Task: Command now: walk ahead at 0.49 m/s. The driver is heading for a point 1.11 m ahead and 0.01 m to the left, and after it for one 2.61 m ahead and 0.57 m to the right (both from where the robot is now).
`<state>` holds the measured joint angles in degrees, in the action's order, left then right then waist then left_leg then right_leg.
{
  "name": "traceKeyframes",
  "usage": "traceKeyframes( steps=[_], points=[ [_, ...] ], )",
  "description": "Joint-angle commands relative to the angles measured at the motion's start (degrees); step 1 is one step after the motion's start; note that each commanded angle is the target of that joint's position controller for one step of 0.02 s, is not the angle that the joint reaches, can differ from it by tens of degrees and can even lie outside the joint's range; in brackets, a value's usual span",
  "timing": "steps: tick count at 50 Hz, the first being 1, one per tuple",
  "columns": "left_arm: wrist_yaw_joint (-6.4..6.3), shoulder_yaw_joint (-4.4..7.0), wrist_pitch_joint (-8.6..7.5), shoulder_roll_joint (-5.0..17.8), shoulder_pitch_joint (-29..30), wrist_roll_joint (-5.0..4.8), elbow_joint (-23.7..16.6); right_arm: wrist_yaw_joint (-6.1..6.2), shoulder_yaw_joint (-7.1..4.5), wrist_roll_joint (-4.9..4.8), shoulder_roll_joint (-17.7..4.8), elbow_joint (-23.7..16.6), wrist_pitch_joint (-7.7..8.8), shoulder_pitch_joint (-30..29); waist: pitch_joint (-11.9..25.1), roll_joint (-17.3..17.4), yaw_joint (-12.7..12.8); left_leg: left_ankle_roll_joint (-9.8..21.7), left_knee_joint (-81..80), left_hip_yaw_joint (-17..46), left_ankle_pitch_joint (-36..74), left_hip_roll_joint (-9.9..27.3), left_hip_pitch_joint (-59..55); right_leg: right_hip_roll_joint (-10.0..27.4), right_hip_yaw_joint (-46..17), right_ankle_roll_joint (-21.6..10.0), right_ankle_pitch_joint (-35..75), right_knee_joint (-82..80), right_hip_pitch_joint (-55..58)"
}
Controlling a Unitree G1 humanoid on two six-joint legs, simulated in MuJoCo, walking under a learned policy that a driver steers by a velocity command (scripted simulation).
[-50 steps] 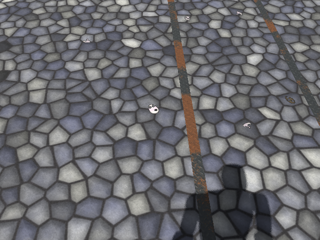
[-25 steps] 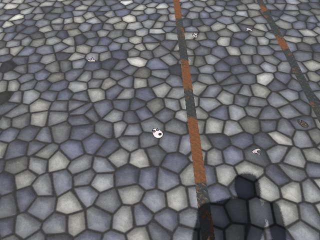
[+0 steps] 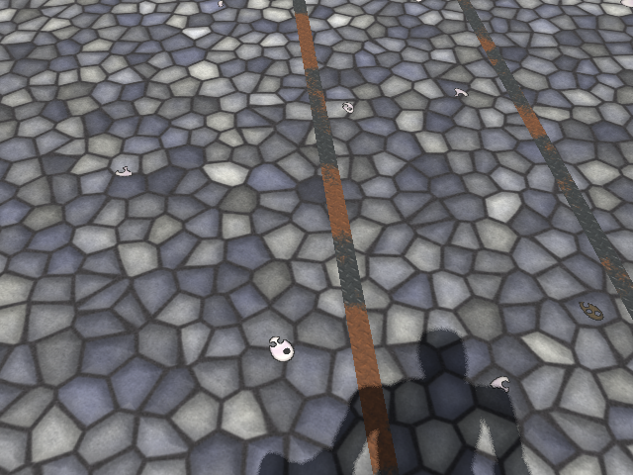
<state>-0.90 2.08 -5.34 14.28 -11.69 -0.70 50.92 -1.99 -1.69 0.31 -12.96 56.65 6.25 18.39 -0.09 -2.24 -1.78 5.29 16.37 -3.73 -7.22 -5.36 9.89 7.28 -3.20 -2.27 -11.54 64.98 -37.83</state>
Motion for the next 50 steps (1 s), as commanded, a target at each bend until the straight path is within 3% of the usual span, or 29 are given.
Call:
traceKeyframes(
  steps=[1,5,10,12,13,14,15,16,17,18,19,20,21,23,26,32,36,38,40,41,42,43,44,45,46,47,48,50],
  points=[
    [-0.37,0.72,0.22,2.54,-1.89,0.70,-2.44,1.13,-1.22,-0.10,-7.62,-3.18,1.00,-2.35,-3.11,4.28,2.68,9.82,-11.62,11.84,4.16,16.02,6.02,2.38,-0.10,1.54,9.22,-8.33,-1.11],
    [0.34,0.33,-0.43,1.62,7.37,0.16,-4.82,1.96,-1.50,-1.02,-9.23,-2.19,0.24,2.25,-3.11,4.40,-0.70,7.25,-10.60,9.05,4.88,15.12,1.15,-0.29,2.17,2.01,17.55,-24.76,0.93],
    [2.08,0.17,-0.96,2.54,14.25,-0.58,-7.66,2.09,-1.84,-1.53,-9.76,-0.27,-0.96,6.39,-4.65,5.26,-2.70,6.42,-6.38,10.28,3.40,18.81,-8.29,-1.89,2.42,0.80,12.29,-33.24,0.60],
    [2.65,0.60,-1.48,3.83,12.67,-0.58,-7.91,2.22,-2.19,-1.56,-10.47,-0.20,-1.58,5.78,-3.73,6.08,-1.06,5.49,-3.12,11.04,6.69,20.12,-10.73,-2.90,3.00,-0.83,7.70,-35.58,4.15],
    [2.71,1.21,-1.71,4.96,9.25,-0.52,-7.19,2.25,-2.26,-1.51,-10.85,-0.46,-1.90,4.57,-1.91,6.63,1.25,4.66,0.84,10.30,13.93,19.55,-10.72,-4.39,4.33,-1.83,6.18,-36.79,9.56],
    [2.51,2.54,-1.84,7.16,1.30,-0.43,-4.75,2.23,-1.89,-1.19,-9.95,-0.80,-2.21,3.66,2.67,6.00,5.13,3.31,10.21,7.86,23.01,16.59,-9.37,-6.27,5.70,-3.33,5.88,-37.92,19.89],
    [2.04,4.08,-1.93,11.63,-10.56,0.03,-1.97,2.20,-0.84,-0.30,-7.63,-2.22,-2.16,3.14,11.36,2.00,9.50,1.16,26.91,4.42,18.77,13.00,-0.15,0.56,-1.88,-6.93,7.04,-36.54,37.20],
    [2.03,5.48,-1.35,17.41,-17.01,0.86,-0.56,1.76,1.13,-0.32,-0.91,-3.04,-0.85,9.01,18.51,-12.66,7.90,-3.29,49.21,0.92,-5.79,2.80,24.24,13.84,-27.52,-15.64,-1.31,-41.38,58.58],
    [2.20,4.10,-1.37,12.46,-17.14,0.59,-0.53,1.47,0.54,-1.36,-4.16,-2.17,0.69,8.56,21.24,-12.46,8.39,-2.64,58.76,9.67,-23.41,3.00,31.87,16.08,-39.58,-16.91,-5.07,-47.85,60.02],
    [2.20,2.98,-1.48,9.19,-11.73,0.31,-1.53,1.20,-0.68,-2.70,-8.81,-3.66,1.52,3.90,12.96,-8.70,7.24,-1.41,61.41,10.40,-20.04,6.52,36.30,14.45,-31.23,-14.00,-4.00,-48.04,53.16],
    [2.22,2.25,-1.36,7.17,-6.44,0.33,-2.88,1.41,-0.83,-2.72,-9.26,-4.61,1.63,0.09,8.59,-4.04,5.61,-1.09,59.46,8.75,-14.63,9.77,34.62,11.94,-22.67,-12.17,0.70,-49.04,44.99],
    [2.55,1.77,-1.33,5.67,-2.88,0.62,-3.34,1.75,-1.06,-1.90,-8.40,-5.03,1.29,-1.99,4.85,-0.95,3.99,-1.35,55.39,7.96,-10.80,11.63,32.42,9.48,-17.39,-11.23,4.79,-51.25,37.57],
    [2.78,1.23,-1.51,4.03,-1.25,0.94,-3.34,2.00,-1.44,-1.36,-7.82,-4.91,0.44,-1.57,3.38,-1.47,2.10,-1.46,52.04,8.20,-8.31,13.27,28.95,7.19,-13.15,-10.13,7.45,-53.19,33.05],
    [3.02,1.34,-1.79,4.21,-2.39,0.99,-2.04,2.13,-1.23,-1.16,-5.15,-4.32,-1.06,0.36,2.17,-2.06,0.67,-2.22,49.28,7.28,-5.98,13.48,25.73,5.57,-9.07,-10.62,12.15,-55.69,28.93],
    [2.22,1.97,-1.79,6.41,-5.50,1.00,-0.20,2.39,-1.57,-0.71,-5.20,-6.08,-1.73,-3.96,-0.21,-0.60,0.82,-3.57,42.38,6.96,0.09,13.80,30.56,5.34,-5.47,-11.22,17.72,-57.38,29.62],
    [0.83,2.01,-0.88,7.39,-10.46,0.30,2.05,1.62,-1.20,-0.89,-3.72,-9.69,-1.18,-16.51,-2.87,-1.07,4.28,-4.13,22.72,4.61,13.55,11.65,30.11,3.60,-0.66,-9.01,14.67,-58.98,32.24],
    [0.58,2.27,-0.07,7.70,-14.09,-0.10,4.32,0.57,-0.91,-1.41,-3.88,-11.91,-0.75,-22.59,-5.17,-1.21,6.03,-3.25,16.63,4.30,11.66,10.60,31.46,6.05,-0.83,-8.86,13.78,-57.12,38.89],
    [0.28,2.58,0.46,8.10,-14.25,-0.27,4.93,-0.17,-0.94,-1.52,-4.33,-12.96,-0.31,-23.94,-5.47,-1.42,5.58,-2.05,14.69,4.37,8.27,10.27,31.36,7.67,-1.19,-8.34,15.92,-54.90,42.19],
    [0.09,2.94,0.95,8.86,-13.03,-0.34,4.93,-0.60,-1.41,-1.54,-5.57,-12.83,0.06,-21.83,-3.81,-2.30,3.74,-0.65,13.21,3.18,4.18,8.84,26.06,8.21,-0.96,-7.36,22.92,-51.44,43.60],
    [0.06,3.08,1.19,9.40,-11.78,-0.29,4.67,-0.54,-2.09,-1.47,-6.86,-11.95,0.20,-18.15,-1.35,-3.17,1.49,0.27,12.74,1.55,2.91,6.96,19.58,7.51,-0.15,-6.66,32.13,-47.27,43.25],
    [0.08,2.82,1.53,8.77,-10.65,-0.10,4.37,-0.27,-3.36,-1.37,-8.87,-9.38,0.20,-10.04,3.29,-2.78,-2.62,1.64,11.89,-0.12,3.34,4.87,8.55,4.83,1.93,-5.38,39.73,-38.04,41.12],
    [0.12,2.03,1.55,7.18,-10.31,0.51,3.31,0.25,-4.77,-1.00,-12.47,-6.49,0.13,0.96,10.92,0.02,-6.68,4.51,13.93,5.67,4.86,10.05,-9.01,1.70,4.15,-3.45,33.00,-23.23,31.22],
    [0.82,0.04,0.41,0.56,-16.96,0.76,2.66,0.57,-6.21,-0.01,-18.27,-5.00,-0.28,8.52,19.87,13.81,-5.07,13.79,10.64,31.75,-3.09,25.08,-32.33,-8.15,6.03,1.02,6.13,0.69,7.02],
    [1.17,0.10,-1.22,1.67,-16.47,-0.04,3.63,0.43,-4.84,-0.48,-14.33,-4.90,-0.41,8.42,23.61,16.16,-5.21,15.37,1.72,46.56,-7.51,28.31,-34.36,-10.34,-2.91,0.58,-20.60,10.20,-1.14],
    [1.32,1.51,-2.10,6.86,-11.16,-1.58,2.10,0.50,-3.81,-0.75,-11.34,-5.78,-0.30,2.66,13.98,12.89,-4.28,12.19,1.25,37.98,-2.38,26.68,-26.07,-7.03,-3.68,-0.22,-18.60,13.79,-5.67],
    [0.95,1.65,-2.24,7.50,-7.63,-1.67,1.17,0.54,-3.05,-0.55,-9.25,-7.33,-0.32,-3.30,8.46,8.30,-2.12,10.35,1.17,28.39,9.02,24.83,-16.09,-3.94,-1.66,-0.24,-13.72,11.98,-3.86],
    [0.37,2.01,-1.76,6.95,-6.09,-0.75,1.21,0.19,-2.38,-0.18,-7.11,-7.81,-0.22,-7.29,4.75,4.53,0.00,9.07,0.36,21.13,19.87,22.14,-7.40,-2.10,-0.51,0.40,-10.89,8.38,-0.43],
    [-0.34,2.26,0.19,4.34,-9.08,-0.01,2.04,-0.25,-1.73,0.61,-4.95,-6.92,0.09,-8.88,3.69,6.35,3.38,7.47,-1.56,13.18,29.71,18.65,1.18,-0.51,-0.23,0.95,-8.22,2.91,7.49]
  ],
)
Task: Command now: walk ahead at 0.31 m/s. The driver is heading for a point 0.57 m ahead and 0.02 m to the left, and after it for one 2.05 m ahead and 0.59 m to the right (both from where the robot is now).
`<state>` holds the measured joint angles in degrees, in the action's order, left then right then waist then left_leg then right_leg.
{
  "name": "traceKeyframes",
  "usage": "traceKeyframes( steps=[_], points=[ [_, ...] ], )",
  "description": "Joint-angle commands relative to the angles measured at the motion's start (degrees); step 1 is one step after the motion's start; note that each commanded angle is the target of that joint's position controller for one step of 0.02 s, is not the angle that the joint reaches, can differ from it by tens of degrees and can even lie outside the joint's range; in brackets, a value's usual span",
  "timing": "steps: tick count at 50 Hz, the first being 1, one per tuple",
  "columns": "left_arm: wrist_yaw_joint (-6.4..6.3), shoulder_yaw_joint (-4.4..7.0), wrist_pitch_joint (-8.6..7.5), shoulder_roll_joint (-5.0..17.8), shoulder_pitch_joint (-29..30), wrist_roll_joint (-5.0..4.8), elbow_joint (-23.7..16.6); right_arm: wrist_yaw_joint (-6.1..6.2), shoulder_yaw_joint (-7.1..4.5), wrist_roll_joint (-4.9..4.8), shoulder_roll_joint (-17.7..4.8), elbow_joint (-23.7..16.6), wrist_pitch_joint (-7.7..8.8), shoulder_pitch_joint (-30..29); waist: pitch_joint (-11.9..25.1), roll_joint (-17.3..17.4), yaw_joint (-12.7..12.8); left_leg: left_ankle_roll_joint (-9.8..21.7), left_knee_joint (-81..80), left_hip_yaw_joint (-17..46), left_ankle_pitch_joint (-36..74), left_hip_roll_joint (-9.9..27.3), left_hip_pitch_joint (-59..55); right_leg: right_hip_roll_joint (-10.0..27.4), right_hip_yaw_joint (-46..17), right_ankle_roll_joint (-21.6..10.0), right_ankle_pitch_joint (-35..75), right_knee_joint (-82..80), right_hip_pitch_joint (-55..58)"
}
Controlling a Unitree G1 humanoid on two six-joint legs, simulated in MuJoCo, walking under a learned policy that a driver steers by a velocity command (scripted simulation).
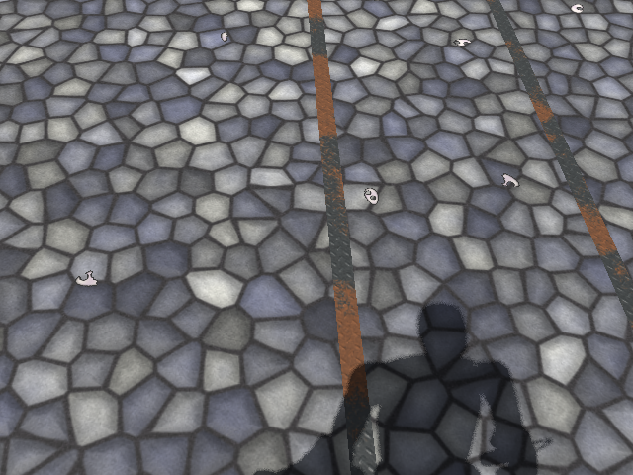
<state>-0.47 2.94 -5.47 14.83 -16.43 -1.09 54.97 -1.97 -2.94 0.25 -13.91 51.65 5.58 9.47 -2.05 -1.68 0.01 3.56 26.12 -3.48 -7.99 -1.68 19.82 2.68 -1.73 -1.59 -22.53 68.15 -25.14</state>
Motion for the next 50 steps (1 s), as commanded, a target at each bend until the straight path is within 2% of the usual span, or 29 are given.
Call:
traceKeyframes(
  steps=[1,3,5,7,11,13,14,15,16,17,18,19,21,23,28,39,50],
  points=[
    [-0.92,1.23,1.02,2.25,-5.63,0.52,-1.57,-0.18,-0.50,0.93,-4.34,-1.12,0.94,0.72,5.70,5.97,2.28,9.83,-11.91,10.76,35.44,14.39,-6.79,3.67,-1.01,0.73,4.01,-1.85,-3.36],
    [-1.23,1.26,1.69,1.75,-4.55,0.91,-2.30,0.64,-0.66,1.25,-5.92,0.04,0.96,1.07,5.50,6.11,3.28,10.47,-12.39,7.38,41.69,13.71,-5.61,3.27,-0.68,1.63,7.95,-7.41,-3.41],
    [-1.31,1.02,2.00,1.43,-0.88,1.27,-3.46,1.59,-0.56,0.99,-6.37,0.52,0.43,0.62,5.81,5.96,2.92,9.50,-12.23,4.55,42.09,12.47,-5.99,3.31,-0.29,2.17,13.46,-16.66,-2.80],
    [-1.12,0.66,2.19,0.92,2.93,1.23,-4.11,2.15,-0.58,0.69,-7.15,1.24,-0.16,1.50,6.43,6.22,1.39,8.34,-12.08,2.99,39.88,11.48,-6.74,2.46,0.57,2.21,18.69,-24.60,-0.14],
    [-0.90,0.85,2.88,2.37,7.32,1.02,-4.84,2.41,-0.53,0.30,-7.51,3.56,-1.27,3.62,5.78,6.32,-0.48,8.49,-10.84,5.09,32.03,13.08,-10.01,1.37,0.23,2.01,19.52,-32.31,2.11],
    [-0.80,1.06,2.81,2.90,7.70,1.38,-4.87,2.54,-0.44,-0.27,-7.11,4.18,-1.81,2.86,5.04,6.04,0.17,7.88,-8.06,6.56,27.45,13.47,-10.90,0.79,0.46,0.89,17.96,-36.81,3.92],
    [-0.75,1.22,2.61,3.02,6.47,1.70,-4.28,2.67,-0.24,-0.86,-6.50,4.35,-2.05,2.23,5.13,5.29,1.39,6.38,-5.55,6.54,23.41,12.21,-10.62,0.23,1.05,-0.05,21.68,-41.93,7.28],
    [-0.92,1.80,2.45,5.02,5.18,2.14,-3.63,2.72,0.03,-0.79,-5.47,4.93,-2.04,4.59,5.99,2.77,1.21,3.83,-2.73,6.32,17.88,9.51,-9.96,1.67,-0.68,-1.18,33.16,-45.46,12.18],
    [-1.26,2.43,2.51,8.33,4.64,2.31,-3.46,2.67,0.20,0.45,-4.46,5.33,-1.69,8.86,8.35,-1.74,-1.91,1.48,0.56,4.75,8.27,5.61,-6.22,6.00,-4.26,-3.08,47.89,-42.30,19.56],
    [-1.44,2.10,3.06,7.10,5.26,2.01,-2.87,2.70,0.65,0.71,-1.94,7.04,-1.72,14.20,10.56,-7.23,-4.54,-0.86,1.14,2.94,-4.59,2.82,-1.18,9.14,-7.23,-7.66,48.64,-40.34,24.75],
    [-1.11,1.44,3.45,3.56,5.58,1.56,-2.51,3.09,0.84,0.47,-2.01,7.05,-2.35,12.00,9.94,-7.18,-2.93,-2.10,1.34,2.15,-9.35,2.52,-1.49,9.47,-8.85,-8.97,40.85,-41.54,22.36],
    [-0.78,1.21,3.67,2.46,7.31,1.34,-2.59,3.41,0.66,0.24,-3.14,6.47,-3.30,9.16,8.23,-6.00,-2.59,-2.42,0.22,2.27,-9.42,2.63,-2.45,8.24,-8.87,-8.06,32.71,-42.94,18.73],
    [-0.45,1.24,3.66,2.99,10.78,1.35,-3.34,3.88,0.23,0.13,-4.79,6.77,-4.98,6.99,5.33,-3.40,-2.38,-2.17,-1.51,2.34,-8.00,2.85,-4.20,4.80,-5.61,-5.21,27.03,-42.87,14.21],
    [-0.48,1.48,3.36,3.64,10.35,1.15,-2.43,3.93,0.28,0.20,-4.56,7.39,-5.54,7.25,5.50,-2.27,-2.11,-1.62,-1.97,2.78,-5.36,3.39,-5.66,3.31,-3.85,-4.06,28.75,-41.76,14.27],
    [-0.93,1.52,3.60,3.07,9.69,0.92,-0.43,3.81,0.34,-0.05,-3.76,8.88,-5.21,7.04,6.56,0.43,-1.16,-2.13,-1.24,2.82,-0.12,3.95,-6.36,2.26,-2.38,-4.57,34.84,-39.03,17.48],
    [-1.33,1.52,5.32,2.31,11.55,0.93,1.87,4.32,0.79,0.10,-2.35,11.40,-5.32,9.21,1.99,1.62,-0.85,-2.20,-2.84,2.68,-6.57,4.24,-4.02,0.71,-1.30,-3.43,24.08,-40.59,16.24],
    [-1.63,1.21,5.89,1.85,11.35,1.02,4.12,4.52,1.17,0.18,-0.96,12.31,-4.53,11.91,-0.55,1.68,-0.36,-2.01,-4.99,2.93,-11.47,4.46,-1.87,-0.06,-1.08,-2.35,17.62,-42.29,16.07]
  ],
)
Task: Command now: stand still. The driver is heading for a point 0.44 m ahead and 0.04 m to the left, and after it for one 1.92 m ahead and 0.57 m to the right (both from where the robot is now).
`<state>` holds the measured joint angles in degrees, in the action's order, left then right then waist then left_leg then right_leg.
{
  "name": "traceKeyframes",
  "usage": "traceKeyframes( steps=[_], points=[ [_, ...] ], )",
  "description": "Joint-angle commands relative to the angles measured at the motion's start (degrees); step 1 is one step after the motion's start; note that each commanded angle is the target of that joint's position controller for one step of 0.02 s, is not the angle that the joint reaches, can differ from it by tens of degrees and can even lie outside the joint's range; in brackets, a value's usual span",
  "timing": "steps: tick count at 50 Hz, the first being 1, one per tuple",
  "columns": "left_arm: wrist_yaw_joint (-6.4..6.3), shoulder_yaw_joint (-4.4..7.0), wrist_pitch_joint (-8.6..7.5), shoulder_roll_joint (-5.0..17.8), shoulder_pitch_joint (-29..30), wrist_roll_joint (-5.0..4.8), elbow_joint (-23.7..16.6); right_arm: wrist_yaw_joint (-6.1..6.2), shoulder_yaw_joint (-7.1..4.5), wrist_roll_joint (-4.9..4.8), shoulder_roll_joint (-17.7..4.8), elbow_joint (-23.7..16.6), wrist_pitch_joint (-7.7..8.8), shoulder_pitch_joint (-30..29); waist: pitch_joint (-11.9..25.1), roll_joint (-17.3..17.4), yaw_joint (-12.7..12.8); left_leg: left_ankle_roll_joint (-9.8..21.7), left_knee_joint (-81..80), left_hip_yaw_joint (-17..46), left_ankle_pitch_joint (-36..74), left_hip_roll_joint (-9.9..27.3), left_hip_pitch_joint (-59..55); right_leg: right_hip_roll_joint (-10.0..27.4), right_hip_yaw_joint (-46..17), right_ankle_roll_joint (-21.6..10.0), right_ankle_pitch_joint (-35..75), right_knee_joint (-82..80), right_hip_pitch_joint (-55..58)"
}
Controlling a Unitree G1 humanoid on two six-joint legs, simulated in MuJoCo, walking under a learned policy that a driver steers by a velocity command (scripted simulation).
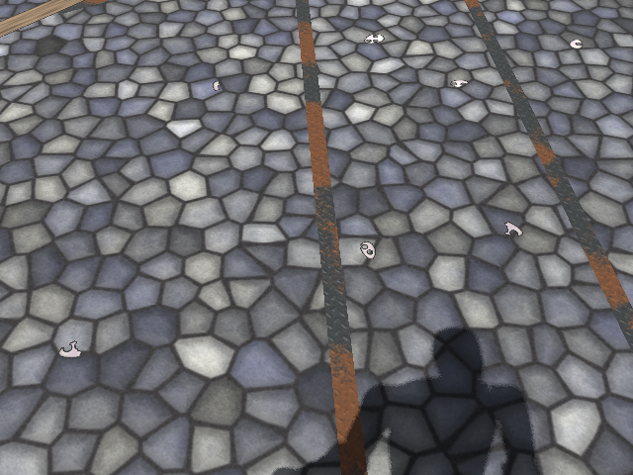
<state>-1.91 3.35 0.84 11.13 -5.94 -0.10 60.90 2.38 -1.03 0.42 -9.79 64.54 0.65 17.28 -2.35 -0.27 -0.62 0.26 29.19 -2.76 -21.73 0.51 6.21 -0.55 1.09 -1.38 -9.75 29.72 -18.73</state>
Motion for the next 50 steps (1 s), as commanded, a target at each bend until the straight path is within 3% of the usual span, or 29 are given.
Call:
traceKeyframes(
  steps=[1,16,17,18,20,21,22,24,26,27,28,29,30,31,32,33,34,35,36,38,41,44,48,50],
  points=[
    [-0.21,0.77,-0.41,5.51,0.78,0.02,-1.62,0.17,-0.73,0.01,-4.96,-0.55,0.45,4.35,-0.34,0.30,0.29,1.31,-8.18,2.21,2.11,2.27,11.79,3.14,-3.91,-2.52,4.59,-3.94,9.62],
    [-0.38,0.16,-0.49,5.15,-1.14,-0.09,0.61,0.07,-0.62,-0.09,-3.74,-0.63,0.86,7.51,-0.63,0.66,0.46,1.54,-8.79,2.18,3.59,2.15,11.44,2.93,-3.90,-2.32,5.13,-4.07,9.30],
    [-0.38,0.02,-0.44,4.66,-2.17,-0.08,1.25,0.10,-0.63,-0.15,-3.53,-0.09,0.78,8.85,0.44,1.09,0.33,1.95,-9.65,2.20,-1.80,2.06,10.98,2.10,-3.02,-2.28,-1.02,-3.80,9.56],
    [-0.41,0.18,-0.41,5.05,-2.44,-0.33,1.43,0.21,-1.01,-0.45,-4.59,-0.11,0.65,9.26,-0.74,2.12,0.21,3.08,-10.50,3.20,-8.68,2.39,11.63,0.65,-1.58,-2.17,-9.30,-2.26,7.80],
    [-0.21,0.49,-1.15,5.64,-0.23,-0.68,0.44,0.51,-2.00,-1.10,-7.51,-1.32,0.80,9.96,-4.43,5.49,-1.27,7.42,-14.63,10.35,-22.05,7.14,10.75,-1.80,1.36,-1.97,-20.20,4.07,-1.21],
    [0.25,0.34,-2.11,4.88,2.44,-1.05,-0.87,0.57,-2.73,-1.48,-9.65,-1.62,1.31,10.69,-6.90,8.63,-2.17,10.27,-18.80,17.49,-25.06,12.80,8.20,-2.04,3.26,-1.84,-16.09,9.45,-7.08],
    [0.81,0.18,-3.12,4.40,4.03,-1.20,-1.85,0.59,-3.48,-1.66,-11.43,-1.99,1.98,9.62,-9.55,10.23,-2.25,12.73,-20.71,23.02,-23.44,18.12,6.78,0.59,2.03,-2.32,-12.42,14.33,-11.80],
    [1.71,0.34,-4.65,4.82,5.06,-1.61,-2.77,0.29,-3.45,-1.23,-9.71,-2.28,3.31,10.08,-10.90,8.71,-2.33,13.76,-19.77,24.18,-13.08,20.61,-0.30,4.01,-0.26,-3.25,-15.90,19.63,-20.81],
    [2.42,0.26,-5.84,4.67,5.74,-2.29,-3.63,-0.40,-3.39,-1.75,-9.01,-2.75,3.74,9.87,-10.22,6.89,-1.97,11.77,-17.47,19.38,-4.58,18.33,-3.76,4.88,0.42,-3.60,-16.52,13.69,-20.31],
    [2.71,0.32,-6.20,4.40,4.98,-2.30,-3.40,-0.71,-3.43,-1.93,-9.30,-3.12,3.60,9.06,-9.11,6.48,-1.18,10.57,-16.31,15.98,-2.18,16.23,-1.74,3.69,2.51,-3.44,-14.19,8.90,-14.54],
    [2.96,0.49,-6.32,3.91,1.05,-2.25,-1.90,-1.01,-3.50,-2.05,-9.98,-3.64,3.33,7.27,-7.47,6.51,1.11,9.37,-14.03,12.24,0.48,13.81,3.65,1.30,5.50,-3.14,-8.85,4.10,-4.22],
    [2.99,1.35,-6.12,4.89,-5.32,-2.14,0.62,-1.25,-3.52,-1.80,-10.50,-4.08,3.22,6.75,-4.52,6.60,3.62,8.43,-9.89,9.60,8.58,11.34,9.00,-2.20,7.81,-2.78,-4.48,2.71,7.52],
    [2.89,2.54,-5.83,6.86,-12.91,-2.13,2.84,-1.34,-3.39,-1.67,-10.65,-4.49,3.39,5.69,-0.79,5.45,7.27,6.85,-1.83,6.33,18.89,8.99,12.80,-2.48,6.36,-3.57,-2.89,2.09,17.29],
    [2.40,4.11,-5.89,12.26,-21.74,-1.77,4.14,-1.39,-2.57,-1.59,-7.89,-6.46,3.78,2.97,2.60,-5.61,10.83,2.36,18.82,-0.61,20.35,2.67,22.31,8.99,-12.32,-8.58,-9.30,-6.32,26.49],
    [2.77,3.95,-6.34,15.31,-27.41,-1.16,4.70,-1.20,-1.32,-1.65,-2.74,-8.57,5.06,3.69,8.97,-18.42,10.32,0.35,37.88,1.75,-7.82,-4.19,33.69,22.28,-40.57,-16.59,-13.10,-18.45,34.41],
    [2.69,2.20,-7.26,10.87,-22.47,-0.45,4.07,-1.45,-2.14,-3.39,-5.27,-9.06,5.94,1.46,5.74,-10.81,7.84,2.25,47.39,9.94,-8.25,-1.12,38.61,23.94,-41.19,-16.03,-16.28,-18.64,30.62],
    [2.67,1.22,-7.75,8.23,-16.98,-0.54,2.19,-1.84,-2.46,-4.29,-6.69,-9.68,6.31,-0.23,1.42,-7.31,5.95,4.41,48.74,10.56,-2.99,1.53,40.71,22.49,-32.48,-13.39,-14.62,-18.12,25.87],
    [2.93,0.43,-7.97,6.66,-12.87,-0.39,1.04,-1.78,-2.82,-4.00,-6.98,-9.35,6.30,-0.58,-0.38,-3.82,4.04,5.54,46.25,10.12,2.97,4.05,39.44,20.05,-24.52,-10.92,-11.19,-18.96,21.68],
    [3.17,-0.06,-8.10,5.79,-10.86,-0.15,0.46,-1.57,-3.40,-3.37,-7.05,-9.08,5.95,-0.62,-1.72,-2.94,2.78,6.00,42.62,9.98,6.82,5.49,37.37,17.84,-18.15,-8.89,-6.18,-19.80,18.26],
    [2.88,-0.70,-7.85,4.43,-11.56,0.57,0.88,-1.91,-4.01,-3.21,-6.48,-8.31,4.48,1.01,-1.57,-4.62,1.29,6.00,38.77,9.03,10.20,6.23,32.98,14.21,-8.63,-6.39,2.23,-20.61,15.08],
    [1.72,-0.48,-7.73,6.97,-14.34,1.19,1.57,-2.38,-4.01,-2.74,-4.94,-9.93,3.17,-2.70,-2.94,-2.34,1.16,4.27,35.48,8.99,14.34,6.10,37.25,14.60,-3.76,-7.34,9.33,-22.31,14.80],
    [0.79,-0.40,-7.51,7.81,-13.53,1.62,0.52,-2.83,-3.66,-2.38,-4.67,-13.13,3.22,-8.93,-4.43,-1.88,1.53,3.00,25.78,8.47,20.77,5.68,39.76,14.30,0.97,-7.05,12.14,-23.77,14.28],
    [0.06,-0.11,-7.33,8.78,-16.64,0.73,0.22,-4.22,-2.57,-1.87,-3.74,-17.17,3.34,-17.69,-5.96,-1.36,3.87,3.32,14.57,2.66,26.22,5.13,37.39,14.62,6.88,-6.37,15.00,-24.58,16.15],
    [0.40,-0.13,-6.70,8.41,-20.63,-0.14,1.69,-4.91,-2.04,-1.76,-3.03,-18.83,3.45,-21.03,-7.19,-0.55,4.52,4.49,10.31,1.00,23.20,4.37,37.53,15.78,6.59,-7.21,18.62,-22.97,19.96]
  ],
)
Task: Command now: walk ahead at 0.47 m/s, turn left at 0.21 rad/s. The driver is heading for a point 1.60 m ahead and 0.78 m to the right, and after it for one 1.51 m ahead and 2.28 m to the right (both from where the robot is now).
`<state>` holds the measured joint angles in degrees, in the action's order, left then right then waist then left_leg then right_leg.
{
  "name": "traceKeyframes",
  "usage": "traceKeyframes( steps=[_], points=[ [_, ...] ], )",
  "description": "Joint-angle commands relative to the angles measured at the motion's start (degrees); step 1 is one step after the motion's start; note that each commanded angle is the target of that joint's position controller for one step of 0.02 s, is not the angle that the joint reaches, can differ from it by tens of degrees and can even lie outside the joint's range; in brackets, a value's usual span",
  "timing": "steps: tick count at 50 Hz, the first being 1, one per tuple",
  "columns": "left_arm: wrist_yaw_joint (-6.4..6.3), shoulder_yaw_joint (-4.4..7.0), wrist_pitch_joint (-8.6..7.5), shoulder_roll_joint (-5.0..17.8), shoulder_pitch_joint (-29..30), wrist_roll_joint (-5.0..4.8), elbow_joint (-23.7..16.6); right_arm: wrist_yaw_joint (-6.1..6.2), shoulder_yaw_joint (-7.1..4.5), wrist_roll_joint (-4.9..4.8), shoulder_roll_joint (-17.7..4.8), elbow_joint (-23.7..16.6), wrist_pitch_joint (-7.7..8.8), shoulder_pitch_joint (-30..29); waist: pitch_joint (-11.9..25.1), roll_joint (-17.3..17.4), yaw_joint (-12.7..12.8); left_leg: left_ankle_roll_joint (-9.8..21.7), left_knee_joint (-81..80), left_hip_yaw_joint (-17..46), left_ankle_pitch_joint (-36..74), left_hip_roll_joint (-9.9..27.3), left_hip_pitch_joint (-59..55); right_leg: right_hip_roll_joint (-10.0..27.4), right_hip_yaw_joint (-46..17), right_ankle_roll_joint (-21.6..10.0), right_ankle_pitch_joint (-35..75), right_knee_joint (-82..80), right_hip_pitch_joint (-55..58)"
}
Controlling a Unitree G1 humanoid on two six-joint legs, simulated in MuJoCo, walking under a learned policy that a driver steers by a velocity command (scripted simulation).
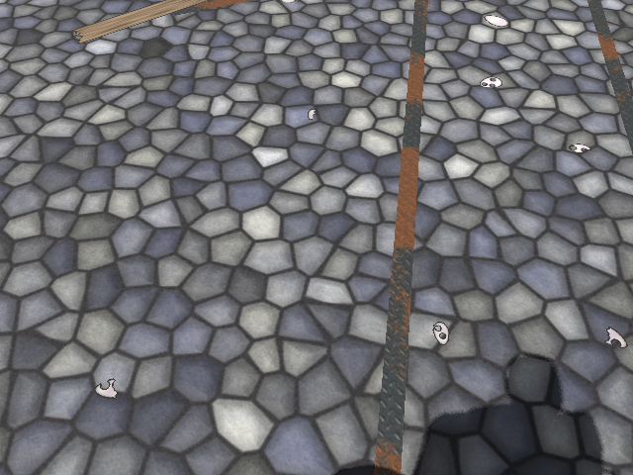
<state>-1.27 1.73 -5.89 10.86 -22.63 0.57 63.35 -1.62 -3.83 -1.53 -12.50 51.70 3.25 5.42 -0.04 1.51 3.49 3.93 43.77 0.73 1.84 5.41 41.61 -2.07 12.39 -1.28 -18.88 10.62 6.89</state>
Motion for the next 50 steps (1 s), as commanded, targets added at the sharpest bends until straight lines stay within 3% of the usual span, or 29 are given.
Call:
traceKeyframes(
  steps=[1,4,5,6,7,8,9,10,11,12,13,14,17,20,25,29,32,33,34,35,36,37,38,39,40,41,44,46,50],
  points=[
    [-0.04,1.54,0.49,8.93,-4.78,-1.15,-0.35,-1.25,0.86,0.19,-0.37,-6.75,0.97,-10.24,-9.69,-2.78,0.03,1.49,-6.04,-3.52,-2.79,-0.84,2.00,18.04,-5.17,-7.71,31.01,-2.56,-3.31],
    [0.24,2.06,1.41,11.35,-3.38,-1.48,-0.61,-1.72,-0.27,0.11,-3.70,-7.43,1.62,-7.83,-5.60,-6.86,-4.30,3.82,-9.51,-6.52,-9.83,-4.81,-7.98,19.34,-6.45,-7.52,54.83,5.92,1.04],
    [0.31,2.26,1.77,12.24,-1.81,-1.32,-0.87,-1.59,-1.52,-0.10,-6.34,-5.79,1.76,-0.93,-1.42,-8.81,-8.52,4.93,-10.64,-7.05,-10.13,-6.77,-16.89,18.71,-6.40,-6.74,62.09,13.64,0.77],
    [0.45,2.03,1.94,12.15,0.38,-1.38,-1.59,-1.05,-3.27,-0.33,-9.86,-2.47,1.76,9.96,4.48,-9.01,-14.08,6.52,-12.81,-6.60,-6.10,-7.26,-32.87,16.18,-5.52,-4.98,60.75,25.67,-5.65],
    [0.80,1.08,1.48,9.75,0.65,-0.70,-3.55,0.24,-4.94,0.62,-15.71,0.02,1.51,20.46,13.45,-2.91,-16.69,9.60,-10.52,7.54,-6.07,4.66,-54.30,11.79,-5.11,-2.99,38.94,44.70,-22.30],
    [1.54,-1.06,0.23,0.56,-8.27,-1.71,-3.47,0.40,-4.53,1.87,-17.51,0.43,1.62,20.95,24.21,10.43,-9.60,18.21,-19.98,37.55,-15.79,19.89,-68.21,0.73,-11.77,-0.48,-12.67,64.71,-39.71],
    [1.65,0.91,-1.23,7.22,-1.46,-3.80,-3.75,0.31,-3.16,1.73,-12.03,-0.01,1.91,19.87,21.67,4.48,-12.51,15.40,-25.84,38.70,-16.63,18.70,-63.11,2.15,-20.61,-1.14,-13.32,70.48,-43.07],
    [1.39,1.67,-1.44,8.22,3.97,-4.89,-6.31,0.44,-2.39,1.45,-9.71,-0.24,2.26,14.23,11.87,5.25,-10.62,12.11,-26.88,27.37,-13.45,17.00,-54.65,5.22,-18.37,-1.56,-8.45,70.67,-47.31],
    [0.68,1.76,-1.26,7.67,5.88,-4.20,-6.77,0.26,-1.62,1.28,-7.00,-0.78,2.86,9.27,7.18,0.95,-8.34,9.83,-28.38,19.36,-8.54,14.98,-45.50,8.42,-17.75,-1.74,-3.00,67.35,-45.43],
    [0.07,2.45,-0.52,7.12,5.95,-3.15,-6.42,-0.07,-1.15,1.68,-4.73,-0.44,3.44,6.53,4.29,0.64,-6.24,7.86,-30.21,12.99,-6.91,12.78,-38.13,10.14,-17.37,-1.93,0.36,64.41,-42.16],
    [0.07,2.65,0.68,5.89,3.16,-3.02,-5.70,-0.25,-0.68,2.25,-2.76,0.05,3.73,5.10,3.27,1.91,-3.97,6.57,-32.02,8.15,-7.21,10.90,-33.83,11.48,-17.98,-2.38,2.71,62.88,-38.36],
    [0.12,2.78,1.62,4.69,1.69,-3.22,-5.41,-0.23,-0.70,2.45,-2.37,0.69,3.84,5.23,2.41,2.67,-3.10,6.39,-33.66,5.81,-7.68,10.17,-31.62,11.78,-17.89,-2.73,3.54,61.69,-36.95],
    [-0.10,3.28,3.36,4.54,4.40,-3.14,-7.09,0.85,-1.25,2.54,-4.78,1.97,4.16,6.06,-1.65,2.40,-1.95,6.50,-37.03,-0.15,-5.98,9.77,-28.71,12.51,-18.15,-2.38,7.03,57.81,-41.18],
    [0.32,3.67,3.53,5.40,9.74,-2.38,-9.51,2.17,-1.52,2.85,-6.01,2.56,3.89,7.80,-3.79,1.76,-2.53,6.18,-37.88,-4.04,-4.13,9.57,-31.30,12.08,-19.13,-1.27,14.66,51.07,-48.18],
    [2.38,2.76,2.82,4.12,19.17,-1.62,-13.17,3.42,-1.97,2.39,-8.22,2.65,3.32,11.20,-5.48,0.08,-5.21,4.97,-37.59,-10.65,-0.40,9.67,-36.73,10.45,-13.76,-1.23,23.25,35.85,-49.54],
    [4.09,2.12,2.81,3.72,25.46,-1.81,-16.89,3.65,-2.59,1.43,-9.46,3.29,1.92,15.17,-6.92,0.01,-7.14,4.47,-33.26,-13.48,6.01,11.97,-45.75,9.00,-9.85,-2.80,18.31,29.66,-52.00],
    [4.91,3.19,3.01,6.30,22.87,-2.14,-18.46,3.81,-3.29,0.59,-11.97,2.01,0.92,12.88,-3.14,3.20,-3.71,2.79,-24.04,-15.88,31.63,12.38,-48.10,4.02,-4.85,-5.61,9.93,28.28,-42.41],
    [4.92,4.18,3.10,8.29,18.10,-2.41,-17.93,3.86,-3.47,0.36,-12.91,1.46,0.51,11.71,-0.22,4.46,-0.73,2.12,-16.83,-16.34,40.24,12.06,-47.91,1.50,-3.47,-6.94,7.19,28.34,-36.01],
    [4.63,5.78,3.10,11.28,9.94,-2.61,-16.33,3.74,-3.45,-0.04,-13.53,0.87,0.20,9.92,4.17,4.36,4.06,0.61,-5.74,-17.08,41.84,10.57,-45.10,-1.09,-2.99,-8.88,9.56,24.45,-24.57],
    [3.49,8.04,3.38,15.81,1.20,-2.55,-14.22,3.69,-3.17,0.32,-13.07,0.10,0.47,9.71,9.08,0.86,8.01,-2.26,10.53,-16.97,28.49,8.16,-33.79,0.35,-9.58,-11.42,11.29,21.19,-7.94],
    [2.79,8.95,3.46,21.69,0.77,-2.49,-13.81,3.04,-0.78,2.60,-3.60,-2.69,1.77,13.21,11.63,-15.27,1.37,-5.85,31.84,-13.65,-27.29,-2.88,-8.46,14.78,-39.43,-19.91,7.01,17.62,8.69],
    [3.22,7.85,2.47,20.20,-1.29,-1.18,-15.57,2.24,-0.34,0.18,-5.09,-5.04,4.75,10.71,21.50,-11.85,2.00,-5.26,41.20,2.08,-36.50,-8.20,0.46,21.72,-62.69,-25.64,0.21,6.89,16.44],
    [3.31,6.74,1.82,15.92,-0.57,-0.73,-15.33,1.70,-1.00,-1.90,-7.83,-6.72,6.29,4.17,15.47,-7.73,3.71,-3.37,40.79,4.95,-31.42,-5.08,6.89,20.53,-55.84,-21.85,3.67,4.86,14.64],
    [3.21,5.97,1.25,12.91,3.00,-1.32,-15.96,1.76,-0.78,-1.59,-7.76,-6.67,6.95,3.21,9.87,-4.45,1.64,-2.03,36.11,4.82,-26.18,-2.26,6.70,18.07,-46.92,-19.53,8.55,5.77,6.70],
    [3.26,5.27,0.97,10.67,8.18,-1.49,-17.32,2.27,-1.21,0.01,-8.26,-5.71,6.86,3.55,6.73,-0.97,-1.36,-2.08,31.19,4.71,-22.86,0.02,2.25,15.56,-40.51,-17.61,14.19,5.86,-2.54],
    [3.07,4.56,0.82,8.77,11.09,-1.20,-18.51,2.44,-1.93,0.84,-9.40,-5.42,6.03,4.78,5.70,-0.95,-3.56,-2.40,27.69,5.03,-21.13,1.51,-2.64,13.72,-36.19,-16.74,19.09,4.91,-8.95],
    [2.00,4.68,0.59,10.67,10.26,-1.43,-19.14,2.53,-2.05,1.85,-8.14,-6.60,3.73,4.24,3.39,-1.01,-5.31,-4.86,19.20,3.71,-18.81,2.06,-6.21,11.93,-31.70,-16.60,25.23,2.60,-16.87],
    [1.06,5.19,0.65,12.68,8.00,-1.59,-19.13,2.78,-1.56,2.40,-6.92,-8.36,3.18,-0.32,1.69,-1.81,-4.15,-6.49,11.13,2.41,-13.09,1.00,-5.11,10.34,-28.91,-15.86,26.72,1.91,-19.14],
    [0.39,5.21,1.46,12.71,4.80,-1.93,-19.16,2.13,-0.61,1.86,-5.26,-10.84,3.44,-8.70,0.25,-5.61,-0.63,-6.72,-7.47,1.23,1.20,-3.18,-9.06,6.48,-25.81,-12.07,20.60,3.28,-21.22]
  ],
)
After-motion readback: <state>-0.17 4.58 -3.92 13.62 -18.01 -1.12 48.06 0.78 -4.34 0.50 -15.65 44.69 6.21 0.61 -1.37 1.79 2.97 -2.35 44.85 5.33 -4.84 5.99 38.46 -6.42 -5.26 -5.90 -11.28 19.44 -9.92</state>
